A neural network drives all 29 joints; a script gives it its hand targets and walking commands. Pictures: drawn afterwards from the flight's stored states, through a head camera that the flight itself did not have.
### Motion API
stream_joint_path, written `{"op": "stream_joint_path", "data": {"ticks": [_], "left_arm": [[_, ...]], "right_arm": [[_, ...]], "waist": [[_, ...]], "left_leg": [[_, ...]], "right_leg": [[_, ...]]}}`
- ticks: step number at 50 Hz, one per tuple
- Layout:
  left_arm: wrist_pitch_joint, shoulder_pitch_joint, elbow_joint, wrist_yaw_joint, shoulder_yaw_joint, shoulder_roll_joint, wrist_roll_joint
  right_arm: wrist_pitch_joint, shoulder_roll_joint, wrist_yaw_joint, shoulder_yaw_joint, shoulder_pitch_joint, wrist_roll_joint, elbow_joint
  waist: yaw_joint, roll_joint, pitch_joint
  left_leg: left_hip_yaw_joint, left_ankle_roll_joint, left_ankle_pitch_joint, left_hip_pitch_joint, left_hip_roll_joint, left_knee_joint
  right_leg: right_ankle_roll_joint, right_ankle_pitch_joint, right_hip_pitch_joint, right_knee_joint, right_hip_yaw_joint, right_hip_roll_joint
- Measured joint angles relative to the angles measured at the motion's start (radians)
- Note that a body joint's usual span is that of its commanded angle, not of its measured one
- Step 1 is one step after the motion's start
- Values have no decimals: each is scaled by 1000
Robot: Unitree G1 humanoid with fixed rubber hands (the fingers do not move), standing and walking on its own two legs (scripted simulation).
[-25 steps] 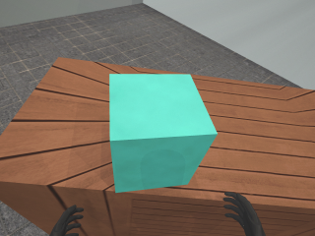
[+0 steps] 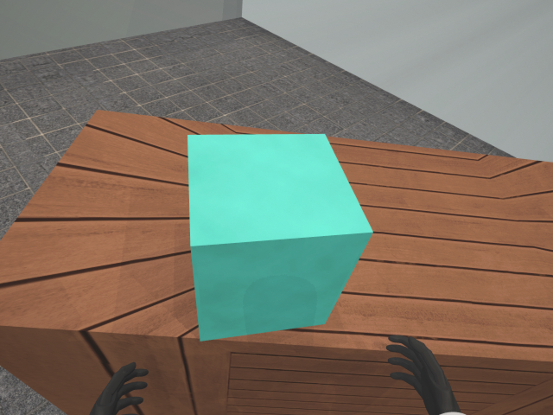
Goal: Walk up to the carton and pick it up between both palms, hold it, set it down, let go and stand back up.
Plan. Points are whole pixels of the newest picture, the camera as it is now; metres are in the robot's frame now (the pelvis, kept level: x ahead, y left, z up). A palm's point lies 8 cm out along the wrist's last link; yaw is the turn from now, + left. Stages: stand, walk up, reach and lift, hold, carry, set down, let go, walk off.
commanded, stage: let go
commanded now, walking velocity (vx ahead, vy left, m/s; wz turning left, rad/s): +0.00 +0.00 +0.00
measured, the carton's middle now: (262, 237) +0.38 -0.01 +0.05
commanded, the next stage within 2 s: stand in 0.18 s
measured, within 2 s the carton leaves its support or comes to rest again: neither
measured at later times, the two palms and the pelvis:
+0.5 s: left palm out of the picture +0.14 +0.29 -0.09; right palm (435, 398) +0.16 -0.24 -0.01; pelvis -0.02 +0.02 -0.01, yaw +0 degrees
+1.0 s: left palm out of the picture +0.13 +0.30 -0.09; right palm (438, 400) +0.15 -0.24 -0.01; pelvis -0.02 +0.01 -0.01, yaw +0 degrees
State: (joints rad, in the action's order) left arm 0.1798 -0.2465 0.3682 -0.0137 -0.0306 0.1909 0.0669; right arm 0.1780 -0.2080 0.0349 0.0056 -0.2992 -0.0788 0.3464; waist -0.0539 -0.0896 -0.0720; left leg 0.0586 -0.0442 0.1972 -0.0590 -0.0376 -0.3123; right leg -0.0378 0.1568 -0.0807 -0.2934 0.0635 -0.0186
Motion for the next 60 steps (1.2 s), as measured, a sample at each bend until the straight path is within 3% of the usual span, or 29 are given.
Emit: {"op": "stream_joint_path", "data": {"ticks": [11, 19, 30, 60], "left_arm": [[1, 0, 9, 0, 0, 0, 0], [-120, 27, 104, 34, -1, 111, 0], [-159, 27, 215, 60, 0, 191, 0], [-188, 21, 240, 62, 0, 200, 0]], "right_arm": [[4, 0, 9, 0, 12, 0, 11], [17, -83, -8, -16, 13, 57, 11], [-16, -113, -30, 6, 12, 64, 11], [32, -127, -12, -25, 13, 64, 8]], "waist": [[-7, 0, -7], [31, 27, 14], [62, 48, 56], [45, 71, 85]], "left_leg": [[0, 0, 0, 7, 0, 0], [0, 11, 63, -92, -4, -149], [0, 29, 97, -168, 0, -240], [0, 30, 98, -182, 1, -248]], "right_leg": [[0, 0, 7, 0, 0, 0], [7, 30, -65, -89, -1, -5], [7, 69, -132, -160, -1, -2], [7, 72, -167, -208, -1, 0]]}}
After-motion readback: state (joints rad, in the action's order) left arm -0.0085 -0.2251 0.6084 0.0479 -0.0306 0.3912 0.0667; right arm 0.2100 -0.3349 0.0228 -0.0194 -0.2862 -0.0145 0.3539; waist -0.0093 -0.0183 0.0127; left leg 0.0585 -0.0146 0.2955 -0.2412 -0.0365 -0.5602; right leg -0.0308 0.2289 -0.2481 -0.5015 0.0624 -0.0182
